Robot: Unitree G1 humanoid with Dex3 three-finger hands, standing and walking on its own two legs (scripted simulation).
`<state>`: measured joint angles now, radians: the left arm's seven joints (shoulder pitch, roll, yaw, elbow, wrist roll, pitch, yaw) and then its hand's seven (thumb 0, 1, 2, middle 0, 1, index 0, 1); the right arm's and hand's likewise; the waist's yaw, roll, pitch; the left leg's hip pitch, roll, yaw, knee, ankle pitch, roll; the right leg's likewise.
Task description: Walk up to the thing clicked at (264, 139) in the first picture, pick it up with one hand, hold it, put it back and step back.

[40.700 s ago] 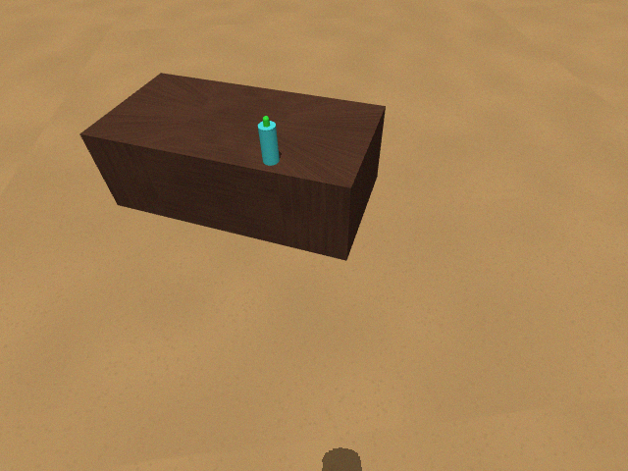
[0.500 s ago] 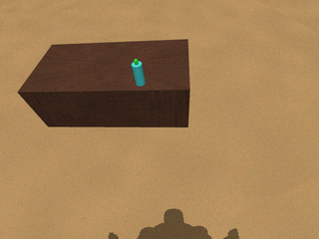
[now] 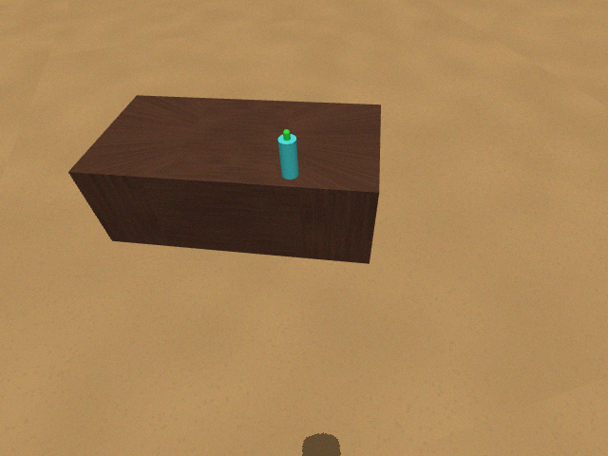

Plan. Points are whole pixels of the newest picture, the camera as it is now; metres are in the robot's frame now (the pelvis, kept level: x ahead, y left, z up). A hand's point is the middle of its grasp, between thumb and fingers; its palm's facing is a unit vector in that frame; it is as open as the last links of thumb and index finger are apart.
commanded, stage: step back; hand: left
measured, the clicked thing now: (288, 153) +1.11 +0.12 -0.29
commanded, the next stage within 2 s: stand in 0.50 s
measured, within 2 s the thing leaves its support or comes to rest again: neither
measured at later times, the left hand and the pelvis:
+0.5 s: hand out of the picture +0.17 +0.29 -0.14, palm faces -0.04 -0.92 -0.38, open 7.4 cm; pelvis +0.05 +0.03 +0.00, yaw -3 degrees
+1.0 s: hand out of the picture +0.12 +0.27 -0.14, palm faces -0.08 -0.94 -0.33, open 7.4 cm; pelvis +0.03 +0.02 +0.01, yaw -2 degrees
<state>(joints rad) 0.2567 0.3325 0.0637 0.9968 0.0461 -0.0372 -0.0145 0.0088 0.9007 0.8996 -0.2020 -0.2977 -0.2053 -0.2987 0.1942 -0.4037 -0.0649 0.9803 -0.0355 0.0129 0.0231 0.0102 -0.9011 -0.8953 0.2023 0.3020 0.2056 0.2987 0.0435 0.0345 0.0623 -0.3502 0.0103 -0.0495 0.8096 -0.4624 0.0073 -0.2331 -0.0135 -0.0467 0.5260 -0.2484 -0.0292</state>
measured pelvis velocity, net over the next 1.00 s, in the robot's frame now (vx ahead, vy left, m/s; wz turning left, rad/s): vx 0.03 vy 0.02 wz -0.04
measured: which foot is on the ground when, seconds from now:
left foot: up 0.00-0.08, down 0.10-1.00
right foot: down 0.00-1.00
